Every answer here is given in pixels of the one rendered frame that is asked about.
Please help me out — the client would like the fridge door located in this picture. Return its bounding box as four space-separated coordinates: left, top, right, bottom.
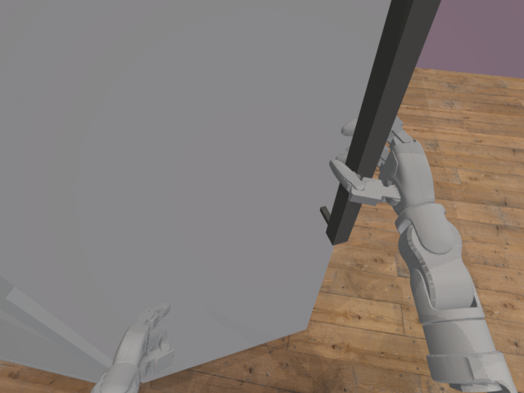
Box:
0 0 391 383

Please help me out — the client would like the left robot forearm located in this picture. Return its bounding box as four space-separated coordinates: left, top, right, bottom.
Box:
91 363 141 393

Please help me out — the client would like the robot left hand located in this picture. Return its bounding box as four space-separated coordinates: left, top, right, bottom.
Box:
112 302 174 380

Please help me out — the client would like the robot right hand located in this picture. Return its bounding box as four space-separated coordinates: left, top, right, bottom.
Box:
329 116 436 216

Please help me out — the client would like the right robot forearm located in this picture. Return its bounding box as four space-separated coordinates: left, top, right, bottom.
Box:
395 202 517 393

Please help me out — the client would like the handle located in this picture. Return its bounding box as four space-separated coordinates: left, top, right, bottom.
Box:
320 0 441 246

